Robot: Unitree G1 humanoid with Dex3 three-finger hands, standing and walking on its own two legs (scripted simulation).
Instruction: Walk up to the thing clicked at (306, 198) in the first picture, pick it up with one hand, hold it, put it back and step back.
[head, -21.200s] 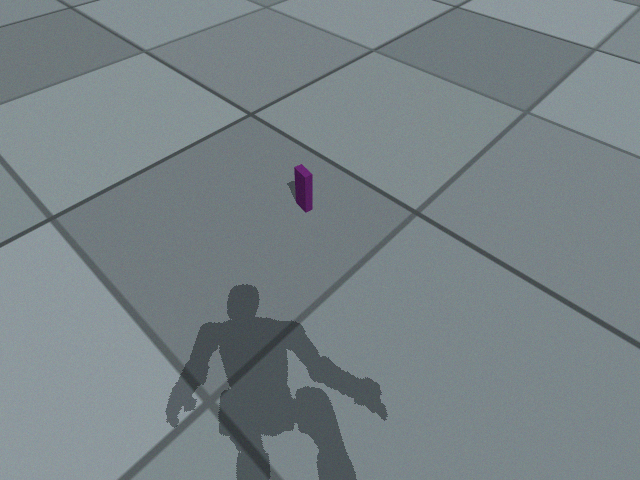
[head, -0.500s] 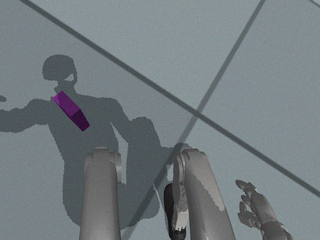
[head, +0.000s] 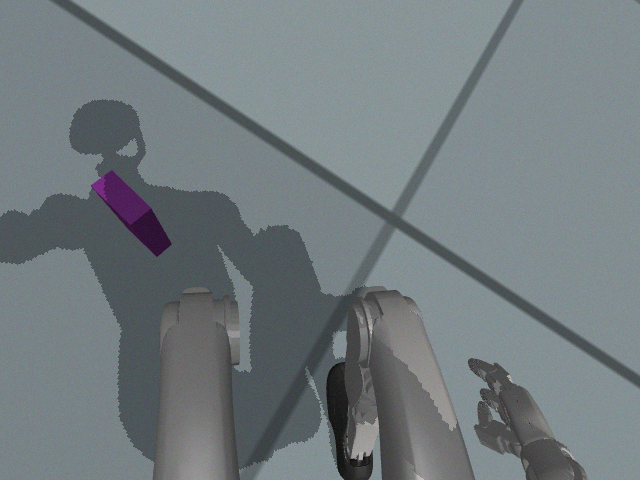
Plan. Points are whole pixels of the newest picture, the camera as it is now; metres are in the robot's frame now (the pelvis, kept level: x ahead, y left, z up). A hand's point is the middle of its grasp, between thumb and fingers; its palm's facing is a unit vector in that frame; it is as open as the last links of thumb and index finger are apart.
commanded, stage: approach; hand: left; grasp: from the side
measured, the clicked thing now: (137, 219) +0.46 +0.27 -0.28
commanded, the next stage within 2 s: close in in 0.56 s
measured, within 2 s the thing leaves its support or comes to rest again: neither
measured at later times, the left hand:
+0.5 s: hand out of the picture +0.38 +0.41 -0.16, palm faces +0.32 -0.95 +0.04, open 17.6 cm
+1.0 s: hand (94, 237) +0.42 +0.32 -0.24, palm faces +0.33 -0.94 +0.03, open 17.5 cm
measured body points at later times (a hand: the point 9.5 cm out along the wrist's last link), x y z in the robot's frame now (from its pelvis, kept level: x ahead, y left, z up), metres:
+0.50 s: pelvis +0.00 +0.00 -0.07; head +0.23 +0.13 +0.29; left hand +0.36 +0.45 -0.16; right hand +0.18 -0.26 -0.14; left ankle +0.09 +0.13 -0.35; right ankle +0.10 -0.12 -0.35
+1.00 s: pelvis -0.02 +0.02 -0.10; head +0.21 +0.17 +0.25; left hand +0.40 +0.37 -0.24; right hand +0.14 -0.25 -0.14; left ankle +0.09 +0.13 -0.35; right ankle +0.10 -0.12 -0.35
